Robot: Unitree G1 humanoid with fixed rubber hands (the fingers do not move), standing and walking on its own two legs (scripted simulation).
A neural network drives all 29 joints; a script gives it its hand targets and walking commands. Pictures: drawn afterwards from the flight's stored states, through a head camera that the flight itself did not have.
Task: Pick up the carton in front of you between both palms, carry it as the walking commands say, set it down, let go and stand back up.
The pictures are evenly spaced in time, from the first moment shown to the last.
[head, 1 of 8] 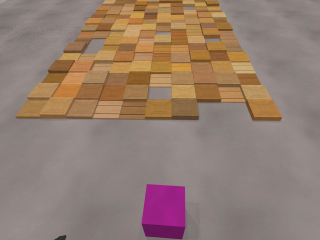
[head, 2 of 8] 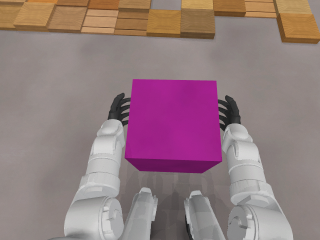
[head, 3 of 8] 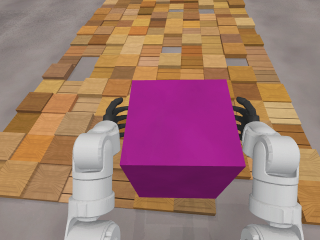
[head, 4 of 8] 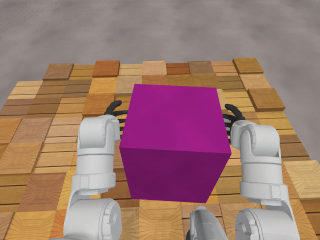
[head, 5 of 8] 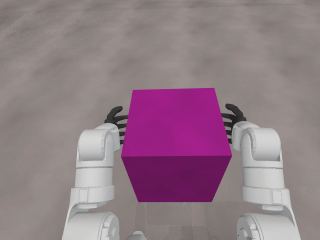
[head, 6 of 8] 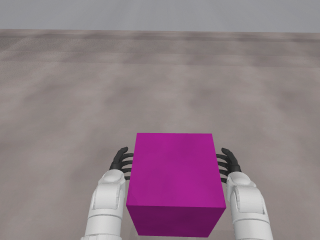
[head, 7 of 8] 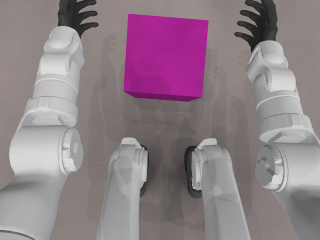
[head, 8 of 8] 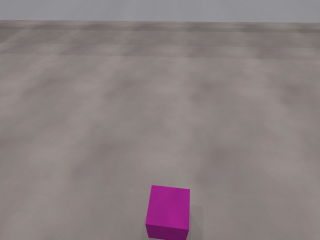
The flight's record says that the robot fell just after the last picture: no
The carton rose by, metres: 0.82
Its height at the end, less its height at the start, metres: +0.00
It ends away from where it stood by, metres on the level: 6.69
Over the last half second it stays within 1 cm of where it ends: yes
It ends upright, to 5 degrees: yes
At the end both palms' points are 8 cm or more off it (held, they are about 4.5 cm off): yes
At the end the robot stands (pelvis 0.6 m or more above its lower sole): yes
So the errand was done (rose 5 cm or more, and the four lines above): yes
